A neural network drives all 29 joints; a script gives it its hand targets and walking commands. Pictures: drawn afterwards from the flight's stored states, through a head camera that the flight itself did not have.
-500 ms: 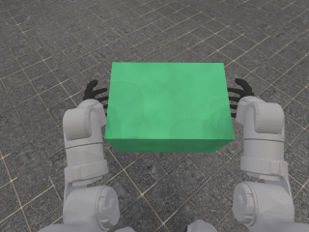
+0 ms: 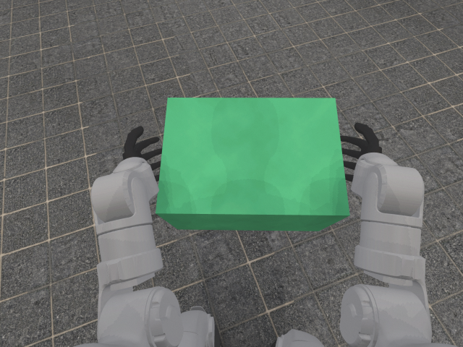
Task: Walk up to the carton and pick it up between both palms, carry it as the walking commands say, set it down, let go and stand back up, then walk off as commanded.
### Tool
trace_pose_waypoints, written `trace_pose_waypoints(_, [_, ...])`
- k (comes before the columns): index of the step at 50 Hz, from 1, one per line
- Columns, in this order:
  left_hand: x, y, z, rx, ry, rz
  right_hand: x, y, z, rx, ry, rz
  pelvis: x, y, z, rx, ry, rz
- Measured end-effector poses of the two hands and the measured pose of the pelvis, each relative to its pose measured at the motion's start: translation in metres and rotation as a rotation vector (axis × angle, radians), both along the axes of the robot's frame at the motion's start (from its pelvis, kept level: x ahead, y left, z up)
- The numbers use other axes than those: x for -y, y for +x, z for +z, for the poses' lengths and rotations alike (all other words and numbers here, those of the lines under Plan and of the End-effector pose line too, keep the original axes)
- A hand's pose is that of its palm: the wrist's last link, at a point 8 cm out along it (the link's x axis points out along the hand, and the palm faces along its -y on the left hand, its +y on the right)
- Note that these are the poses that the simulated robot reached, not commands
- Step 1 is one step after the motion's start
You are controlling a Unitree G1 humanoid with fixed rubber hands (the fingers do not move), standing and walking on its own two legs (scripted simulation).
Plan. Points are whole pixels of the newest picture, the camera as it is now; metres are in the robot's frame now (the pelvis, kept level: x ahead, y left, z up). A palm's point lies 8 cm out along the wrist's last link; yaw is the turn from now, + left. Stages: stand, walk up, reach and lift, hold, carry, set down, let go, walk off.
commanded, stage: carry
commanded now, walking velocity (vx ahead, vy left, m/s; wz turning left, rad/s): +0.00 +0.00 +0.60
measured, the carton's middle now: (249, 169) +0.41 -0.02 +0.00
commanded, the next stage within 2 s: none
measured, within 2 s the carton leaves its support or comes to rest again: neither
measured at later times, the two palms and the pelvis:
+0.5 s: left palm out of the picture +0.23 +0.31 +0.11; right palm (263, 180) +0.33 -0.03 +0.09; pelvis -0.07 +0.05 +0.00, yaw +14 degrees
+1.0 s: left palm out of the picture +0.05 +0.48 +0.08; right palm (112, 245) +0.24 +0.18 +0.08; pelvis -0.16 +0.11 +0.00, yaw +33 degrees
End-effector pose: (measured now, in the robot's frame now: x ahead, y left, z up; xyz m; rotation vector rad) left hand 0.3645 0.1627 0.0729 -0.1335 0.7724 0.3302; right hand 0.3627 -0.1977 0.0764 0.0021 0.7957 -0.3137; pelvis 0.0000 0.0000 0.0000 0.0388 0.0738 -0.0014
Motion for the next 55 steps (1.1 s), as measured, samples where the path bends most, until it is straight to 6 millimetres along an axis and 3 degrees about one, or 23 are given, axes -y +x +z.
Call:
trace_pose_waypoints(5, [-0.031,0.003,0.011,0.094,0.001,-0.039,-0.033,0.008,0.033,0.095,-0.064,0.017,-0.028,-0.005,-0.01,0.006,-0.016,0.04])
trace_pose_waypoints(10, [-0.081,-0.012,0.028,0.071,0.064,-0.004,-0.081,0.002,0.023,0.068,-0.019,0.078,-0.048,-0.015,-0.004,-0.007,-0.057,0.052])
trace_pose_waypoints(15, [-0.121,-0.047,0.034,-0.017,0.129,0.066,-0.124,-0.01,0.004,-0.015,-0.005,0.192,-0.057,-0.033,0.001,-0.01,-0.08,0.127])
trace_pose_waypoints(19, [-0.143,-0.08,0.031,-0.006,0.116,0.123,-0.149,-0.016,0.011,0.005,-0.011,0.243,-0.056,-0.054,-0.001,0.009,-0.066,0.158])
trace_pose_waypoints(22, [-0.15,-0.106,0.031,0.031,0.086,0.193,-0.16,-0.02,0.019,0.038,0.005,0.273,-0.05,-0.065,-0.004,0.003,-0.057,0.199])
trace_pose_waypoints(26, [-0.15,-0.14,0.036,0.02,0.074,0.302,-0.167,-0.032,0.013,0.015,0.03,0.342,-0.044,-0.072,-0.001,0.014,-0.052,0.282])
trace_pose_waypoints(30, [-0.16,-0.163,0.037,-0.027,0.075,0.306,-0.18,-0.044,0.021,-0.025,-0.022,0.399,-0.044,-0.078,0.006,0.015,-0.002,0.351])
trace_pose_waypoints(35, [-0.188,-0.176,0.047,-0.004,0.133,0.269,-0.213,-0.044,0.041,0.027,-0.03,0.415,-0.07,-0.102,0.004,0.01,-0.001,0.405])
trace_pose_waypoints(39, [-0.223,-0.196,0.06,0.026,0.177,0.324,-0.253,-0.053,0.032,0.051,0.039,0.461,-0.102,-0.121,-0.006,0.001,-0.021,0.461])
trace_pose_waypoints(42, [-0.26,-0.222,0.052,-0.006,0.159,0.366,-0.291,-0.076,0.016,0.008,0.017,0.509,-0.117,-0.132,-0.006,0.007,-0.004,0.459])
trace_pose_waypoints(47, [-0.307,-0.28,0.018,-0.101,0.062,0.441,-0.346,-0.116,0.001,-0.087,-0.086,0.597,-0.12,-0.147,0.0,0.004,-0.052,0.516])
trace_pose_waypoints(51, [-0.321,-0.325,0.002,-0.069,0.034,0.547,-0.384,-0.121,0.005,-0.05,-0.097,0.674,-0.112,-0.166,-0.001,0.008,-0.051,0.585])
trace_pose_waypoints(55, [-0.325,-0.362,0.01,0.009,0.058,0.663,-0.407,-0.131,0.007,0.009,0.01,0.707,-0.109,-0.182,-0.005,0.022,-0.03,0.583])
